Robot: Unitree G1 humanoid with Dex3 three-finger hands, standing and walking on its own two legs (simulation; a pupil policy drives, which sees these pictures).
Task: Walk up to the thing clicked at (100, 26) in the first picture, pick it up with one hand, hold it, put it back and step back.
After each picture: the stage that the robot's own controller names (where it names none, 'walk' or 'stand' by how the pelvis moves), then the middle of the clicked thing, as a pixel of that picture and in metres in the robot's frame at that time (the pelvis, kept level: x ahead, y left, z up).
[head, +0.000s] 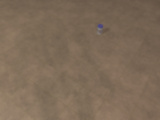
stand; (99, 29) +1.62 -0.28 -0.72
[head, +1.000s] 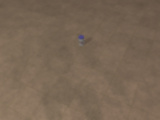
walk; (81, 40) +1.49 +0.07 -0.69
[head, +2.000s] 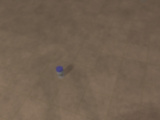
walk; (60, 72) +0.93 +0.26 -0.71
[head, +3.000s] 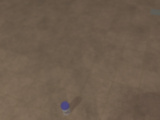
walk; (65, 108) +0.57 +0.18 -0.71
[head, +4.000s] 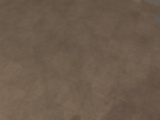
stand; out of the picture +0.38 +0.15 -0.70
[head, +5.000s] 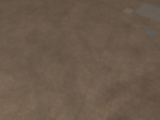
stand; out of the picture +0.32 +0.14 -0.72
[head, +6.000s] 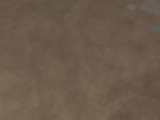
stand; out of the picture +0.32 +0.15 -0.73
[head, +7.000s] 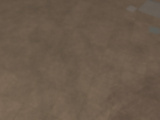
stand; out of the picture +0.33 +0.15 -0.73
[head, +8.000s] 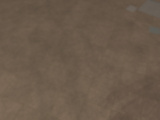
stand; out of the picture +0.31 +0.15 -0.73
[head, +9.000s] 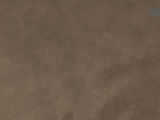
go down; out of the picture +0.33 +0.15 -0.71
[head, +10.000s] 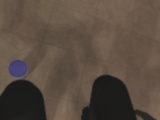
go down; (19, 71) +0.39 +0.20 -0.29
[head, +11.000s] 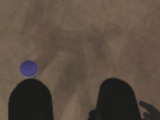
close in; (30, 71) +0.39 +0.20 -0.29
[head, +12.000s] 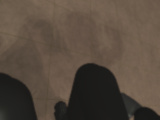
close in; out of the picture +0.37 +0.24 -0.22
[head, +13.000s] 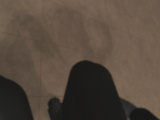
close; out of the picture +0.38 +0.24 -0.22
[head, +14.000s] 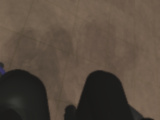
lift; out of the picture +0.31 +0.23 -0.17
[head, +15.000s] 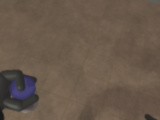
lift; (25, 95) +0.30 +0.18 +0.01
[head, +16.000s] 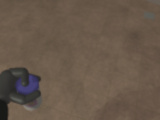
hold; (30, 93) +0.32 +0.17 +0.00
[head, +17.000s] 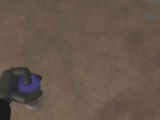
hold; (31, 92) +0.32 +0.17 +0.00
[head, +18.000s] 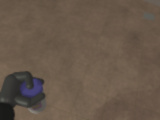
crouch; (34, 96) +0.32 +0.16 -0.02
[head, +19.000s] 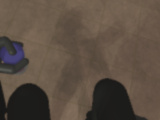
lower; (15, 60) +0.41 +0.19 -0.10
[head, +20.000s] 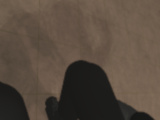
lower; out of the picture +0.41 +0.25 -0.23
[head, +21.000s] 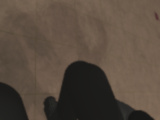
lower; out of the picture +0.40 +0.26 -0.22
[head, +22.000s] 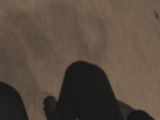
lower; out of the picture +0.40 +0.26 -0.22
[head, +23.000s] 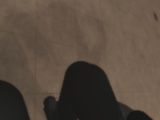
lower; out of the picture +0.39 +0.26 -0.23
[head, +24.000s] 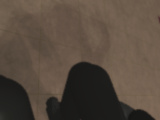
loosen; out of the picture +0.38 +0.25 -0.23
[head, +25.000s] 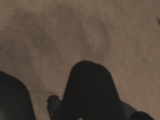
withdraw; out of the picture +0.38 +0.24 -0.22
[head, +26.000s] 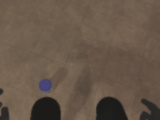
walk; (46, 87) +0.39 +0.18 -0.46
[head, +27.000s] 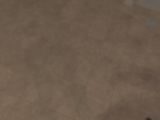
stand; out of the picture +0.35 +0.14 -0.66
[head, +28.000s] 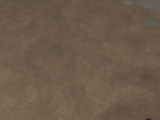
stand; out of the picture +0.35 +0.15 -0.66
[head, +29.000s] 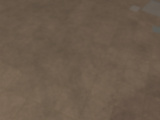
stand; out of the picture +0.36 +0.13 -0.71
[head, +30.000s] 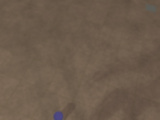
walk; (58, 118) +0.39 +0.11 -0.70
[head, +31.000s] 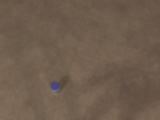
walk; (55, 88) +0.59 +0.16 -0.70
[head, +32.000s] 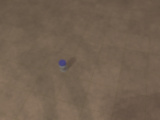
walk; (63, 65) +0.90 +0.21 -0.70
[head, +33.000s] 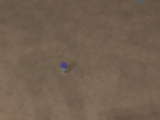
stand; (64, 68) +0.97 +0.15 -0.71
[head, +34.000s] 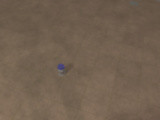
stand; (61, 70) +0.99 +0.17 -0.72
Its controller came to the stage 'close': yes
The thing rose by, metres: 0.72
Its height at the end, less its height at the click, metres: +0.00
